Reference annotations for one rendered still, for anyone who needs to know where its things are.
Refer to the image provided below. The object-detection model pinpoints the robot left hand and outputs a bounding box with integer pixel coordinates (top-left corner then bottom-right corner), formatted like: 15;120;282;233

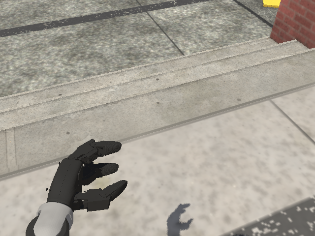
46;139;128;212

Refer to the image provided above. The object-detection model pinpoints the robot left forearm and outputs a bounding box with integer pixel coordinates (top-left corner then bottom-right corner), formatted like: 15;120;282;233
26;202;74;236

